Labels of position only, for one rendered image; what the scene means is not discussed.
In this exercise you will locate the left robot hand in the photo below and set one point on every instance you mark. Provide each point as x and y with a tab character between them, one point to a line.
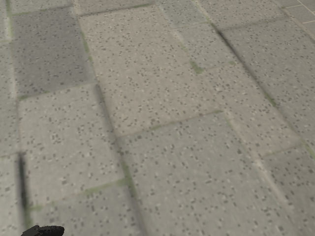
52	230

